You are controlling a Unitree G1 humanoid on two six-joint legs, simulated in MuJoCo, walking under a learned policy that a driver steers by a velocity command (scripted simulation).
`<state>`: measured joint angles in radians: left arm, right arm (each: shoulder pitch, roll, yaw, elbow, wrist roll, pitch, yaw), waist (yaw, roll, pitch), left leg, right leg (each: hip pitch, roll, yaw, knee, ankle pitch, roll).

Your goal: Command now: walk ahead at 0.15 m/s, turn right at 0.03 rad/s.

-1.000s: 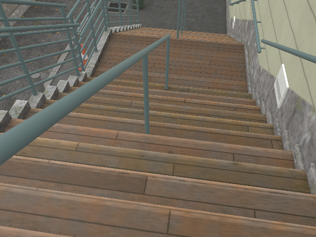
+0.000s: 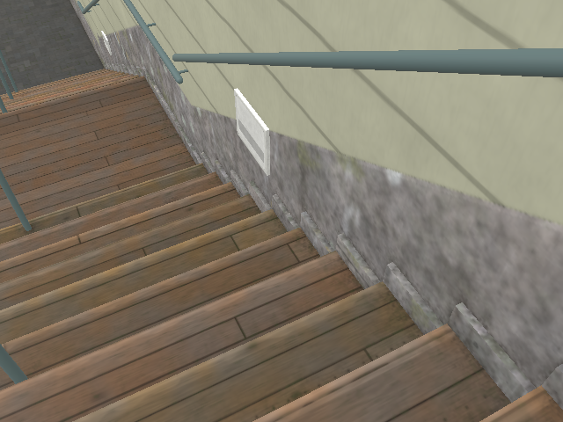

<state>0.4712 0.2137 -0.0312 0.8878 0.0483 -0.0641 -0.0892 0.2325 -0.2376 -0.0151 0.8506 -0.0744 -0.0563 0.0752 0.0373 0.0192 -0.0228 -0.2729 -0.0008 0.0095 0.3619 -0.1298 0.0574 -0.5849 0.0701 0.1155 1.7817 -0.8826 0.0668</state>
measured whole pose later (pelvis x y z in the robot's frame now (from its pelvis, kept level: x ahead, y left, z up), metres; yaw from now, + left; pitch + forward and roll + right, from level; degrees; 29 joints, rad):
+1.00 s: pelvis +0.07 +0.00 +0.00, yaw +32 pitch +7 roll +1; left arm 0.36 0.19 0.06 0.87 0.07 -0.11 0.08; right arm 0.25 -0.16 0.00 0.72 -0.07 0.03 0.07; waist 0.12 0.02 -0.04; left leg -0.63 0.07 0.08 0.87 -0.19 0.02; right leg -0.32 -0.18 -0.33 0.42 -0.19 0.00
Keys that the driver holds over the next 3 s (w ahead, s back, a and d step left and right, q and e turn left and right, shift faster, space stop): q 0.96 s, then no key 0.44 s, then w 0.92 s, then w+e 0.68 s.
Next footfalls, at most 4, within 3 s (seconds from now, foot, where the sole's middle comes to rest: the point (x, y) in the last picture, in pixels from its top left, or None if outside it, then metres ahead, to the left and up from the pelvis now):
0.46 right None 0.18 -0.10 -0.78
1.06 left None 0.05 0.16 -0.78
1.38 right None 0.19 0.01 -0.78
2.14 left None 0.32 0.35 -0.95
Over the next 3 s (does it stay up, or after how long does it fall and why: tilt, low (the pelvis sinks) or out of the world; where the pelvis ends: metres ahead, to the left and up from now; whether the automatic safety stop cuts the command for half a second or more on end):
stays up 0.74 0.52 -0.48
